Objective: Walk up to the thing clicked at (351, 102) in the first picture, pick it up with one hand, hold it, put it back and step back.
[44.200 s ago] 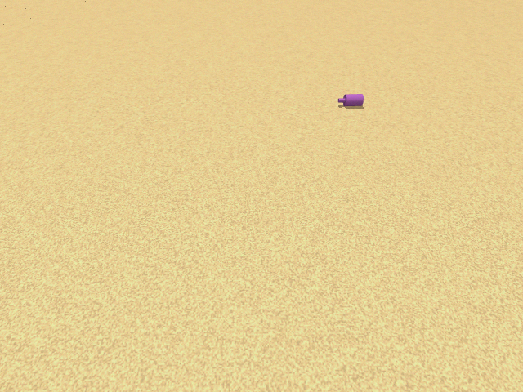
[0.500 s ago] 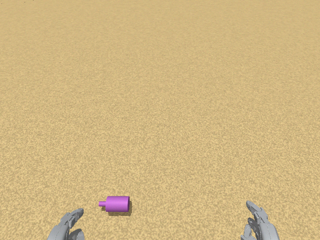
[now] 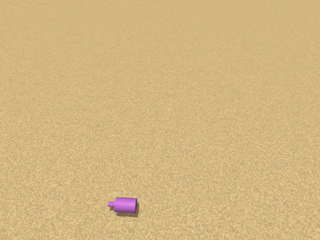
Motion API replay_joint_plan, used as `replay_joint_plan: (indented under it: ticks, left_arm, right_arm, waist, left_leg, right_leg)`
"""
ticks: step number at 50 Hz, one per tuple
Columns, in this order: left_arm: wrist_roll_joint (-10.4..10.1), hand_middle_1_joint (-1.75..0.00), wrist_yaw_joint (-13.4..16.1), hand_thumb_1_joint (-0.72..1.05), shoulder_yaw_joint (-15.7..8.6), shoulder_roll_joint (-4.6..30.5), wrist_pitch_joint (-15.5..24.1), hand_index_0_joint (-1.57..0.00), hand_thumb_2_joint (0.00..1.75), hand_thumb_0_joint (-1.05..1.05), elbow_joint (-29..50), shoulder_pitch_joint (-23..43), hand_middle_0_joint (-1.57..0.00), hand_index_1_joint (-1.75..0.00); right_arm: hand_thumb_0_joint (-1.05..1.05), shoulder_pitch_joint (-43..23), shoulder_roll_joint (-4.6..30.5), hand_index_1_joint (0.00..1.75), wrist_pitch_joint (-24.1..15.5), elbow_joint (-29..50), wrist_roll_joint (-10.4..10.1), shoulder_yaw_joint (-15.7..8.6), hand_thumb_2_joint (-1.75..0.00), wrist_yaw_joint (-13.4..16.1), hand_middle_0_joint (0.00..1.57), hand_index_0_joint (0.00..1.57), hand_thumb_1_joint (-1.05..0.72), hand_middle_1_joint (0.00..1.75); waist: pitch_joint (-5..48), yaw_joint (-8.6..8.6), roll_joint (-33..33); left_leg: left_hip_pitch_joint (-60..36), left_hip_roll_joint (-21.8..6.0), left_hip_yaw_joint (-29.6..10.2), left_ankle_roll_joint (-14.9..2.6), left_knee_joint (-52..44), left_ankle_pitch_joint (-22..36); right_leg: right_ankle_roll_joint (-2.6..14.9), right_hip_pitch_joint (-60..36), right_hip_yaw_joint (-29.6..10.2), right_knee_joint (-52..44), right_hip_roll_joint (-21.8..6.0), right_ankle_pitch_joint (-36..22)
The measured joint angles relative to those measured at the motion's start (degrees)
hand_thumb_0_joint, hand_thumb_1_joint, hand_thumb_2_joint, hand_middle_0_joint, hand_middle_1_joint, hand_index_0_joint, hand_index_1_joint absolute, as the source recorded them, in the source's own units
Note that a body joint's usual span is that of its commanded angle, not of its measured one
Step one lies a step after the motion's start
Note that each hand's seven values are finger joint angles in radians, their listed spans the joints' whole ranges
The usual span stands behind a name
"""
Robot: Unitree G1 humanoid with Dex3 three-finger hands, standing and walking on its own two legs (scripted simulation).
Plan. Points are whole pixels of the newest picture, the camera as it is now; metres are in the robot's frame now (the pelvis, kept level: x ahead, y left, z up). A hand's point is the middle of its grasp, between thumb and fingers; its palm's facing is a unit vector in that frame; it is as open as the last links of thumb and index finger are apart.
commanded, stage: stand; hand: left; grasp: from above
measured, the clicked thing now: (122, 204) +0.48 +0.24 -0.72
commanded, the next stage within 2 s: none
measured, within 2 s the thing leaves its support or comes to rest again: neither
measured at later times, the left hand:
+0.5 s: hand out of the picture +0.01 +0.24 -0.15, palm faces +0.03 -0.94 -0.34, open 7.4 cm
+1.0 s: hand out of the picture +0.05 +0.22 -0.15, palm faces +0.00 -0.95 -0.32, open 7.4 cm
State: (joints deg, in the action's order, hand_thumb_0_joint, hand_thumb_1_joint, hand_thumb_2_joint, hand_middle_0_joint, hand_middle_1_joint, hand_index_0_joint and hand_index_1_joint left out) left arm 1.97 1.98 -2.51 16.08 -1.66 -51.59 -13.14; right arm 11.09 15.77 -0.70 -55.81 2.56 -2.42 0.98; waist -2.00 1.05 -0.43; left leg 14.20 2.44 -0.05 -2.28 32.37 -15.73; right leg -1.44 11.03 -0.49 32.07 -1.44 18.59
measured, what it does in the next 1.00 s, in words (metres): stands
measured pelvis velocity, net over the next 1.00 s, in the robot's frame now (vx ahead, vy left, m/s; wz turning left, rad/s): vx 0.00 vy -0.02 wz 0.00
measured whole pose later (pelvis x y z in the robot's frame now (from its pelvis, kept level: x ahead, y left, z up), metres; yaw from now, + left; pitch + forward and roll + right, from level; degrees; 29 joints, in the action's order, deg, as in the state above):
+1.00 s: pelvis +0.00 -0.02 +0.02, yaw +0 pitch -3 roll +0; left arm 1.3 0.8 -1.2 16.8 0.4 -65.3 -8.2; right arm 8.0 17.5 -0.1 -66.1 0.9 -1.3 0.4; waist -3.4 -0.1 0.3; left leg 7.0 1.0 -0.9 -0.6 18.8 -8.5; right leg 0.0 4.2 0.1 19.0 -0.1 11.6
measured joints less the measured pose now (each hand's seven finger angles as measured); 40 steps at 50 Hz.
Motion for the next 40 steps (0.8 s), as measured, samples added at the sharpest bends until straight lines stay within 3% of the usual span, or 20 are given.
replay_joint_plan:
  ticks: [17,40]
  left_arm:
    - [-0.1,-0.3,-0.5,0.91,0.42,0.19,1.03,-0.2,0.9,0.01,-10.89,1.56,-0.2,-0.3]
    - [-0.55,-0.3,-1.0,0.91,1.17,0.52,1.92,-0.2,0.9,0.01,-13.8,3.28,-0.2,-0.3]
  right_arm:
    - [0.0,-2.0,0.09,0.3,0.81,-7.12,-0.98,-0.21,-0.9,-0.06,0.21,0.21,-0.91,0.3]
    - [0.0,-2.55,1.52,0.3,0.78,-9.8,-1.55,0.77,-0.9,-0.57,0.2,0.21,-0.91,0.3]
  waist:
    - [-1.23,-0.02,0.7]
    - [-1.29,-0.86,1.01]
  left_leg:
    - [-6.52,0.49,-0.11,-0.04,-11.17,7.02]
    - [-7.0,-1.18,-0.89,1.44,-12.83,7.62]
  right_leg:
    - [-0.33,-5.71,0.01,-9.48,-0.57,-6.16]
    - [1.12,-6.67,0.69,-12.19,1.12,-7.27]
